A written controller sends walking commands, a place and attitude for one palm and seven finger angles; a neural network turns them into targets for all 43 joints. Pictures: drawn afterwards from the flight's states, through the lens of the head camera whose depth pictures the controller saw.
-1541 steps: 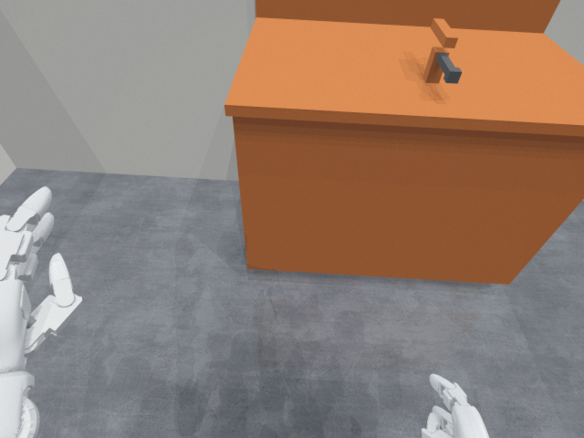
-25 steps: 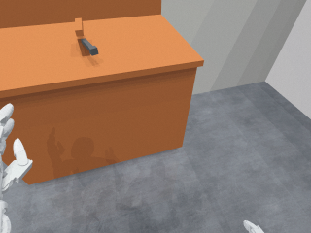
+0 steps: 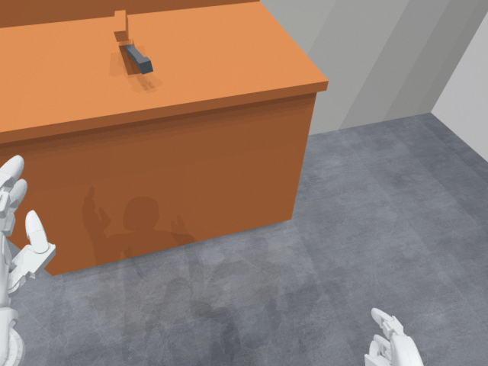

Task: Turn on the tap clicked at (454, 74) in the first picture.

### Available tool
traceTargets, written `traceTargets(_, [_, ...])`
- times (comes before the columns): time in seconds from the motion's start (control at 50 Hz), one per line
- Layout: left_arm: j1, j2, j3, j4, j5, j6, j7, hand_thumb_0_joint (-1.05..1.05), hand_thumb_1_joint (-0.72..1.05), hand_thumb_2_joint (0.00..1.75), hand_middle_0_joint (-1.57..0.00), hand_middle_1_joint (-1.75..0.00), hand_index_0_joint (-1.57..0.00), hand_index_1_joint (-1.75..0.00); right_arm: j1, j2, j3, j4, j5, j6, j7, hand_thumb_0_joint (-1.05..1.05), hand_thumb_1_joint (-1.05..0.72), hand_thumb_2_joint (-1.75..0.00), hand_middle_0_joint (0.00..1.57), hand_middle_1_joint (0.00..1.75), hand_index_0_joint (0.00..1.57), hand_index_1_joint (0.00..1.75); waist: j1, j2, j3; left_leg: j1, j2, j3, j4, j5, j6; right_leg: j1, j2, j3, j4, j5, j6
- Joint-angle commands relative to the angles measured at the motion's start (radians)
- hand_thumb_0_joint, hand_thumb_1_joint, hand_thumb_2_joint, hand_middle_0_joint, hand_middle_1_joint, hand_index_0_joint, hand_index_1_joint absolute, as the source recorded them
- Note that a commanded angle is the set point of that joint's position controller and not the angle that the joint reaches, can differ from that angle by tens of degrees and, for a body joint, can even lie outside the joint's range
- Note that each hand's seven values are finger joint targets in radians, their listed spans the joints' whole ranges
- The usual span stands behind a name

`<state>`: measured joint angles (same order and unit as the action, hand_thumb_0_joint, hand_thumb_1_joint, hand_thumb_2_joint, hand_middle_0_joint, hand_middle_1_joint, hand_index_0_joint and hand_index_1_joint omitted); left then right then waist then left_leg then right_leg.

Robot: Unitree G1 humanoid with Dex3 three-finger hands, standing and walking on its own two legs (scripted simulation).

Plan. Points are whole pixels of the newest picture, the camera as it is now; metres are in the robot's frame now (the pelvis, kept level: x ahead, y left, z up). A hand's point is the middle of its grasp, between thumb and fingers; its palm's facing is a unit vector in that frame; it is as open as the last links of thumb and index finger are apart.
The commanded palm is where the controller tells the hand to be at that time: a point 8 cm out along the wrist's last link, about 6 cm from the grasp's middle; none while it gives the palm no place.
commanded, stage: stand and check the lever's angle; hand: left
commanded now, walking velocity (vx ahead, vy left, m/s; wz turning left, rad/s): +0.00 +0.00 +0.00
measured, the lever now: (144, 65) +0.73 +0.30 +0.12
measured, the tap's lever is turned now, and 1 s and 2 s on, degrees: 19 19 19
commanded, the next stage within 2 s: take the last steps up to it in 0.12 s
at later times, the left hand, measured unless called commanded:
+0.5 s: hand (77, 214) +0.27 +0.25 +0.15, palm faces +0.41 -0.82 -0.39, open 7.4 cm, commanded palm +0.21 +0.28 +0.18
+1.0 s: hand (130, 142) +0.40 +0.21 +0.16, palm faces +0.29 -0.83 -0.47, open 7.4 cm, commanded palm +0.33 +0.26 +0.18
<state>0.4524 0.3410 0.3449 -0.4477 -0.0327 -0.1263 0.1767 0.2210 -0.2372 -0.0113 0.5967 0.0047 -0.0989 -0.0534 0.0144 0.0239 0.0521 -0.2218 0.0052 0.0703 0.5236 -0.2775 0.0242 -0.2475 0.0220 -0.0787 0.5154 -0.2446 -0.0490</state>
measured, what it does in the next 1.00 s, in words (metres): walks ahead: left foot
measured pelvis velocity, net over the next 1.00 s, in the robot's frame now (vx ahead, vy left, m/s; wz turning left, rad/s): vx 0.15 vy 0.00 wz -0.10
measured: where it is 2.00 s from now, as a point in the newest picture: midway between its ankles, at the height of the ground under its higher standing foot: (260, 363)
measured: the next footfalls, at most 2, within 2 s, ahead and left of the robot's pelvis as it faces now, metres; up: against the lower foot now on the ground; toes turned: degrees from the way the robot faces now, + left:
left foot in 0.80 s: +0.19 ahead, +0.13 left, +0.00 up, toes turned +5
right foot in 1.06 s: +0.27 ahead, -0.13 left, +0.00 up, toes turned -8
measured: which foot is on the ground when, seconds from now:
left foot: down 0.00-0.60, up 0.62-0.78, down 0.80-1.00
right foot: down 0.00-0.80, up 0.82-1.00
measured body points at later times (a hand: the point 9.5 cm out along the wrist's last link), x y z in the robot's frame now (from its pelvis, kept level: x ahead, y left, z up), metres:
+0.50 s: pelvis +0.04 +0.00 +0.00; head +0.07 +0.00 +0.44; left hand +0.24 +0.29 +0.17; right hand +0.21 -0.22 -0.10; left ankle +0.00 +0.10 -0.73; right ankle +0.02 -0.08 -0.73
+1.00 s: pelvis +0.15 +0.00 +0.00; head +0.20 -0.01 +0.44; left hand +0.38 +0.26 +0.19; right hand +0.30 -0.22 -0.10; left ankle +0.15 +0.12 -0.74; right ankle +0.14 -0.10 -0.71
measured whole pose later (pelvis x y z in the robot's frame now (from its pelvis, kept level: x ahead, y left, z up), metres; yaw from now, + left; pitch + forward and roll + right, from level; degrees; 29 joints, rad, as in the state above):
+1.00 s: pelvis +0.15 +0.00 +0.00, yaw -5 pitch +1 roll +1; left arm 0.46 0.39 0.37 -0.56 -0.04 -0.11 0.16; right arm 0.18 -0.16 0.02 0.57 0.01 -0.12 -0.04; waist -0.01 0.00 0.10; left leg -0.24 0.06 0.17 0.54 -0.30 0.00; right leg -0.39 -0.04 -0.07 0.82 -0.42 0.01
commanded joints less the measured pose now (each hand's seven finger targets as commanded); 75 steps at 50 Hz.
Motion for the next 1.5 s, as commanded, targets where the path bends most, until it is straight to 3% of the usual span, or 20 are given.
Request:
traceTargets(0.0, [-0.084, 0.158, 0.068, -0.261, -0.004, -0.067, 0.012, 0.0, 0.9, 0.9, -0.2, -0.3, -0.2, -0.3, -0.089, -0.096, -0.044, -0.157, 0.006, -0.069, 0.001, 0.0, -0.9, -0.9, 0.2, 0.3, 0.2, 0.3, -0.024, -0.021, -0.167, 0.013, 0.083, -0.069, -0.032, 0.175, -0.004, 0.138, -0.171, 0.216, -0.118, 0.3, 0.007])
traceTargets(0.36, [-0.082, 0.164, 0.088, -0.28, -0.018, -0.043, 0.018, 0.0, 0.9, 0.9, -0.2, -0.3, -0.2, -0.3, -0.119, -0.088, -0.025, -0.176, -0.002, -0.031, -0.025, 0.0, -0.9, -0.9, 0.2, 0.3, 0.2, 0.3, -0.028, 0.072, -0.129, 0.012, 0.175, -0.15, -0.155, -0.092, 0.051, 0.033, -0.064, 0.105, -0.013, -0.007, 0.009])
traceTargets(0.48, [-0.098, 0.177, 0.096, -0.267, -0.003, -0.037, 0.027, 0.0, 0.9, 0.9, -0.2, -0.3, -0.2, -0.3, -0.107, -0.086, -0.017, -0.155, -0.009, -0.044, -0.031, 0.0, -0.9, -0.9, 0.2, 0.3, 0.2, 0.3, -0.026, 0.108, -0.089, 0.039, 0.237, -0.194, -0.114, 0.08, 0.084, -0.021, -0.045, 0.046, 0.037, -0.041, 0.012])
traceTargets(0.54, [-0.068, 0.194, 0.114, -0.251, -0.014, -0.045, 0.025, 0.0, 0.9, 0.9, -0.2, -0.3, -0.2, -0.3, -0.101, -0.079, -0.029, -0.158, 0.003, -0.038, -0.019, 0.0, -0.9, -0.9, 0.2, 0.3, 0.2, 0.3, -0.022, -0.104, -0.142, -0.18, 0.104, -0.002, 0.184, 0.087, 0.015, 0.239, -0.195, 0.324, -0.071, 0.209, -0.092])
traceTargets(0.58, [-0.076, 0.214, 0.13, -0.293, -0.028, -0.066, 0.018, 0.0, 0.9, 0.9, -0.2, -0.3, -0.2, -0.3, -0.118, -0.067, -0.037, -0.165, 0.018, -0.037, -0.005, 0.0, -0.9, -0.9, 0.2, 0.3, 0.2, 0.3, -0.004, -0.169, -0.155, -0.425, 0.018, 0.001, 0.474, -0.291, -0.035, 0.437, -0.37, 0.555, -0.145, 0.553, -0.219])
traceTargets(0.72, [-0.014, 0.187, 0.143, -0.289, -0.029, -0.096, 0.017, 0.0, 0.9, 0.9, -0.2, -0.3, -0.2, -0.3, -0.104, -0.053, -0.024, -0.147, -0.002, -0.018, -0.003, 0.0, -0.9, -0.9, 0.2, 0.3, 0.2, 0.3, -0.028, -0.068, -0.136, -0.053, 0.033, 0.104, 0.039, 0.055, -0.028, 0.179, -0.21, 0.168, -0.054, 0.424, -0.099])
traceTargets(0.74, [-0.02, 0.183, 0.133, -0.306, -0.034, -0.095, 0.016, 0.0, 0.9, 0.9, -0.2, -0.3, -0.2, -0.3, -0.091, -0.07, -0.036, -0.15, 0.0, -0.022, -0.009, 0.0, -0.9, -0.9, 0.2, 0.3, 0.2, 0.3, -0.039, -0.028, -0.163, 0.08, 0.037, 0.086, -0.041, 0.122, -0.013, 0.122, -0.178, 0.127, 0.055, 0.362, -0.061])
traceTargets(0.78, [-0.014, 0.175, 0.115, -0.342, -0.037, -0.09, 0.012, 0.0, 0.9, 0.9, -0.2, -0.3, -0.2, -0.3, -0.097, -0.101, -0.05, -0.168, 0.011, -0.025, -0.017, 0.0, -0.9, -0.9, 0.2, 0.3, 0.2, 0.3, -0.039, 0.259, -0.203, 0.37, 0.34, -0.334, -0.162, 0.218, 0.135, -0.249, -0.023, 0.022, 0.402, -0.27, 0.047])
traceTargets(0.82, [-0.105, 0.221, 0.13, -0.316, -0.014, -0.078, 0.006, 0.0, 0.9, 0.9, -0.2, -0.3, -0.2, -0.3, -0.106, -0.077, -0.029, -0.163, 0.004, -0.047, -0.012, 0.0, -0.9, -0.9, 0.2, 0.3, 0.2, 0.3, -0.04, 0.175, -0.081, 0.177, 0.424, -0.509, -0.278, 0.045, 0.213, -0.341, -0.061, 0.108, 0.607, -0.317, 0.041])
traceTargets(0.92, [0.012, 0.194, 0.135, -0.364, -0.008, -0.059, 0.003, 0.0, 0.9, 0.9, -0.2, -0.3, -0.2, -0.3, -0.102, -0.074, -0.03, -0.159, 0.008, -0.076, 0.004, 0.0, -0.9, -0.9, 0.2, 0.3, 0.2, 0.3, -0.014, 0.185, -0.133, 0.119, 0.312, -0.167, -0.213, 0.217, 0.141, -0.185, -0.093, 0.014, 0.304, -0.174, 0.056])
traceTargets(1.0, [0.062, 0.185, 0.148, -0.292, -0.018, -0.056, 0.007, 0.0, 0.9, 0.9, -0.2, -0.3, -0.2, -0.3, -0.102, -0.078, -0.023, -0.179, 0.006, -0.072, -0.004, 0.0, -0.9, -0.9, 0.2, 0.3, 0.2, 0.3, -0.016, 0.146, -0.127, 0.005, 0.259, -0.06, -0.116, 0.109, 0.076, 0.049, -0.029, -0.083, 0.036, -0.091, 0.055])
traceTargets(1.02, [0.048, 0.185, 0.149, -0.271, -0.016, -0.053, 0.007, 0.0, 0.9, 0.9, -0.2, -0.3, -0.2, -0.3, -0.11, -0.079, -0.025, -0.18, 0.006, -0.064, -0.008, 0.0, -0.9, -0.9, 0.2, 0.3, 0.2, 0.3, -0.007, 0.076, -0.123, -0.065, 0.227, -0.019, -0.013, 0.041, 0.054, 0.133, -0.043, -0.05, -0.053, -0.043, 0.04])
traceTargets(1.06, [0.035, 0.219, 0.171, -0.236, -0.016, -0.042, 0.008, 0.0, 0.9, 0.9, -0.2, -0.3, -0.2, -0.3, -0.105, -0.043, -0.021, -0.187, 0.012, -0.052, -0.006, 0.0, -0.9, -0.9, 0.2, 0.3, 0.2, 0.3, -0.01, -0.317, -0.145, -0.348, 0.029, 0.097, 0.408, -0.228, -0.017, 0.297, -0.351, 0.464, -0.205, 0.11, -0.118])
traceTargets(1.1, [0.011, 0.23, 0.196, -0.258, -0.034, -0.057, 0.002, 0.0, 0.9, 0.9, -0.2, -0.3, -0.2, -0.3, -0.096, -0.049, -0.028, -0.152, 0.019, -0.051, 0.004, 0.0, -0.9, -0.9, 0.2, 0.3, 0.2, 0.3, -0.012, -0.211, -0.142, -0.41, 0.067, -0.043, 0.581, -0.289, -0.035, 0.311, -0.396, 0.452, -0.199, 0.315, -0.168])
traceTargets(1.2, [0.03, 0.192, 0.169, -0.285, -0.013, -0.089, 0.017, 0.0, 0.9, 0.9, -0.2, -0.3, -0.2, -0.3, -0.142, -0.034, -0.018, -0.145, -0.006, -0.018, -0.001, 0.0, -0.9, -0.9, 0.2, 0.3, 0.2, 0.3, -0.009, -0.145, -0.187, -0.211, 0.046, 0.081, 0.177, -0.11, -0.035, 0.314, -0.292, 0.138, -0.074, 0.671, -0.107])
traceTargets(1.26, [0.008, 0.186, 0.139, -0.321, -0.022, -0.084, 0.017, 0.0, 0.9, 0.9, -0.2, -0.3, -0.2, -0.3, -0.127, -0.053, -0.035, -0.155, -0.001, -0.018, -0.01, 0.0, -0.9, -0.9, 0.2, 0.3, 0.2, 0.3, -0.022, -0.089, -0.184, 0.013, 0.019, 0.11, -0.056, 0.128, -0.023, 0.223, -0.239, 0.069, -0.004, 0.494, -0.036])
traceTargets(1.32, [0.025, 0.185, 0.122, -0.341, -0.033, -0.075, 0.007, 0.0, 0.9, 0.9, -0.2, -0.3, -0.2, -0.3, -0.111, -0.093, -0.058, -0.179, 0.025, -0.017, -0.008, 0.0, -0.9, -0.9, 0.2, 0.3, 0.2, 0.3, -0.008, 0.155, -0.201, 0.271, 0.282, -0.203, -0.091, 0.608, 0.107, -0.094, -0.094, 0.022, 0.186, -0.139, 0.074])
traceTargets(1.36, [0.009, 0.223, 0.146, -0.328, -0.008, -0.061, 0.003, 0.0, 0.9, 0.9, -0.2, -0.3, -0.2, -0.3, -0.099, -0.077, -0.05, -0.175, 0.002, -0.03, -0.004, 0.0, -0.9, -0.9, 0.2, 0.3, 0.2, 0.3, -0.006, 0.218, -0.135, 0.239, 0.309, -0.25, -0.121, 0.81, 0.125, -0.132, -0.071, 0.043, 0.206, -0.257, 0.07])
traceTargets(1.42, [0.001, 0.223, 0.144, -0.355, 0.01, -0.065, 0.014, 0.0, 0.9, 0.9, -0.2, -0.3, -0.2, -0.3, -0.088, -0.077, -0.044, -0.175, 0.008, -0.049, 0.006, 0.0, -0.9, -0.9, 0.2, 0.3, 0.2, 0.3, -0.01, 0.174, -0.189, 0.249, 0.24, -0.09, -0.011, 0.886, 0.049, -0.009, -0.07, 0.038, -0.026, -0.015, 0.057])
traceTargets(1.48, [0.06, 0.223, 0.158, -0.368, -0.022, -0.056, 0.012, 0.0, 0.9, 0.9, -0.2, -0.3, -0.2, -0.3, -0.109, -0.082, -0.045, -0.202, 0.021, -0.031, 0.003, 0.0, -0.9, -0.9, 0.2, 0.3, 0.2, 0.3, -0.024, -0.062, -0.23, 0.036, 0.106, 0.037, 0.152, 0.515, -0.032, 0.23, -0.191, 0.147, -0.056, 0.868, 0.024])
